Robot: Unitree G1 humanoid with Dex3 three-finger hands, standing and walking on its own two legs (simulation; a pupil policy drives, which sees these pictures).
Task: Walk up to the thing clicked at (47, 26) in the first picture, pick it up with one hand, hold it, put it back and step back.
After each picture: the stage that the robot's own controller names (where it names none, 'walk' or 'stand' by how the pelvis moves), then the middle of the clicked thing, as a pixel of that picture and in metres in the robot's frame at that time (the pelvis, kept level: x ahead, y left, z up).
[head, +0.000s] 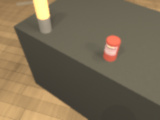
stand; (42, 11) +0.82 +0.25 +0.01
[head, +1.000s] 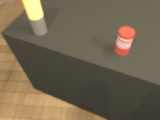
walk; (34, 10) +0.70 +0.23 +0.05
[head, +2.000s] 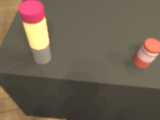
rise first; (38, 37) +0.48 +0.18 +0.05
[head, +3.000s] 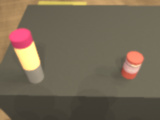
stand; (29, 59) +0.46 +0.23 +0.01
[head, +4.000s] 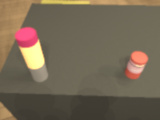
stand; (34, 58) +0.46 +0.22 +0.01
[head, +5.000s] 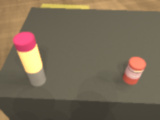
stand; (32, 62) +0.45 +0.22 +0.01
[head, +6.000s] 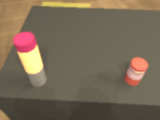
stand; (32, 62) +0.44 +0.22 +0.01
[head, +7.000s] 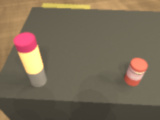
rise first; (32, 63) +0.45 +0.22 +0.01
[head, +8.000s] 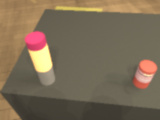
rise first; (42, 61) +0.45 +0.21 +0.01
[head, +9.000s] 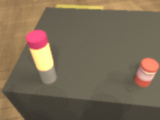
go down; (43, 60) +0.46 +0.21 +0.01
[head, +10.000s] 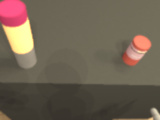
go down; (20, 39) +0.47 +0.19 +0.06
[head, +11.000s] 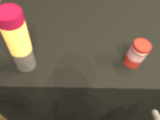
approach; (19, 43) +0.46 +0.20 +0.07
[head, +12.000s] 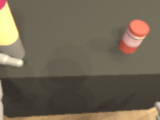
close in; (3, 29) +0.47 +0.21 +0.10
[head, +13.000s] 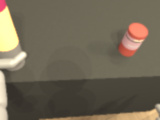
lift; (3, 35) +0.46 +0.21 +0.10
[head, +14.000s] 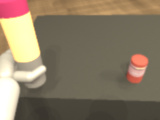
lift; (24, 46) +0.35 +0.17 +0.22
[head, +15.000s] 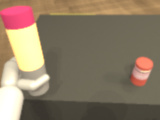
hold; (29, 55) +0.34 +0.17 +0.19
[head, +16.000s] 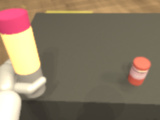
hold; (24, 58) +0.33 +0.17 +0.19
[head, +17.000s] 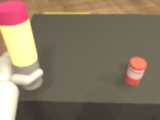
crouch; (22, 51) +0.35 +0.18 +0.19
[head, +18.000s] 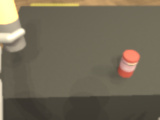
lower; (2, 9) +0.47 +0.22 +0.24
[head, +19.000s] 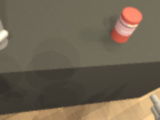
lower; out of the picture +0.52 +0.22 +0.12
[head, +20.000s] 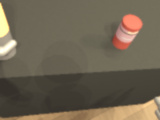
lower; out of the picture +0.49 +0.21 +0.11
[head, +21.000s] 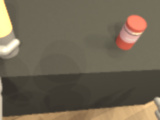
lower; out of the picture +0.49 +0.21 +0.11
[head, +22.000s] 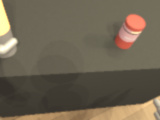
lower; out of the picture +0.49 +0.21 +0.11
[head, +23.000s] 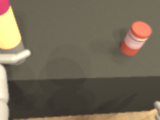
open; (5, 33) +0.46 +0.20 +0.10
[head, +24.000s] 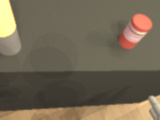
sink last; out of the picture +0.47 +0.20 +0.11
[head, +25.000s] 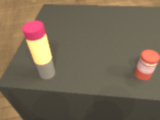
sink last; (41, 53) +0.47 +0.21 +0.06
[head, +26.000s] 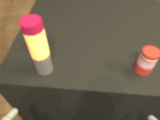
stand; (38, 48) +0.46 +0.20 +0.07
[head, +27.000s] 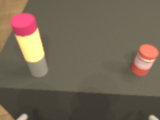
stand; (32, 49) +0.45 +0.20 +0.08
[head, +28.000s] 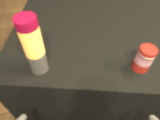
stand; (33, 47) +0.46 +0.20 +0.08
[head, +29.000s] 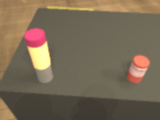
stand; (40, 58) +0.47 +0.20 +0.02
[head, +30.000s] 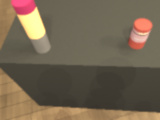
walk; (34, 27) +0.54 +0.23 +0.04
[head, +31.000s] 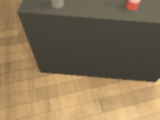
walk; out of the picture +0.85 +0.16 +0.04
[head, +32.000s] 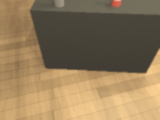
stand; out of the picture +1.11 +0.23 +0.03
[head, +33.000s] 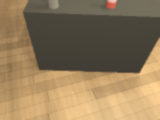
stand; out of the picture +1.08 +0.23 +0.01
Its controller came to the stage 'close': yes
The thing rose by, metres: 0.23
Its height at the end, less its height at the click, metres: +0.00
